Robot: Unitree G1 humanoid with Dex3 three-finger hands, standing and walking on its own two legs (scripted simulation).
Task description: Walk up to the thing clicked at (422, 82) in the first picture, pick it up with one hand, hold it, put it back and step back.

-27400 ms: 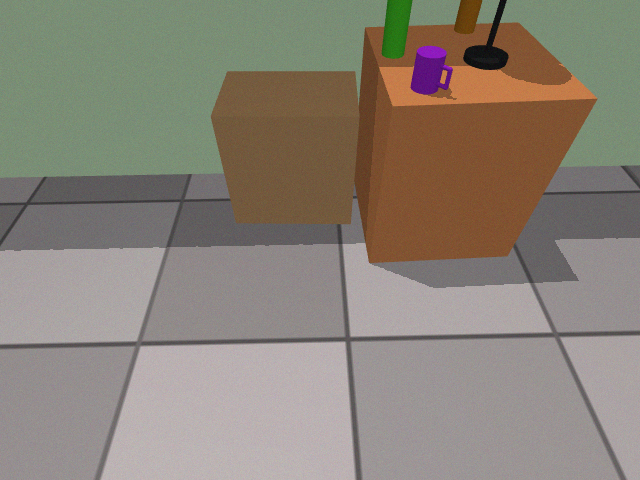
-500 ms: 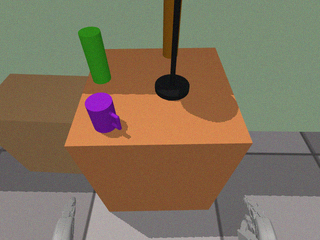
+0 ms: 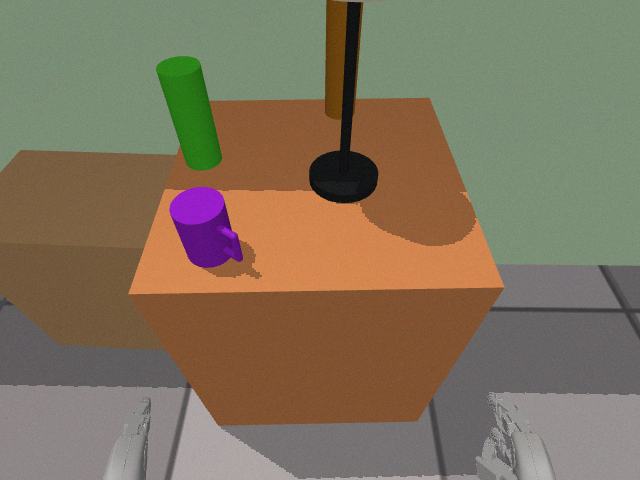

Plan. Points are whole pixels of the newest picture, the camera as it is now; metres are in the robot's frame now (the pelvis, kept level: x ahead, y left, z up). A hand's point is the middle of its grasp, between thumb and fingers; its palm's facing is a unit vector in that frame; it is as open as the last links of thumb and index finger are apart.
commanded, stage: home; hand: left
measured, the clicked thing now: (212, 233) +0.48 +0.17 +0.02
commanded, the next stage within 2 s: stand in 0.32 s
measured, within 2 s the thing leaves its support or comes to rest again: neither
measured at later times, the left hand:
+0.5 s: hand out of the picture +0.08 +0.25 -0.12, palm faces -0.01 -0.93 -0.36, open 17.4 cm
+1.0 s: hand out of the picture +0.04 +0.25 -0.10, palm faces +0.00 -0.94 -0.34, open 7.9 cm
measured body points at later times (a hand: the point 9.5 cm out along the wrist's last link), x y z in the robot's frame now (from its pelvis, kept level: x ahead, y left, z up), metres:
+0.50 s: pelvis +0.00 +0.00 +0.02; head +0.01 +0.01 +0.47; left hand +0.08 +0.30 -0.09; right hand +0.09 -0.30 -0.09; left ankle +0.00 +0.13 -0.69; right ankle +0.00 -0.14 -0.69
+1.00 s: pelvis -0.01 +0.00 +0.05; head -0.01 +0.00 +0.50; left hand +0.04 +0.30 -0.08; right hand +0.06 -0.29 -0.08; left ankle +0.00 +0.13 -0.69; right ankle +0.00 -0.14 -0.69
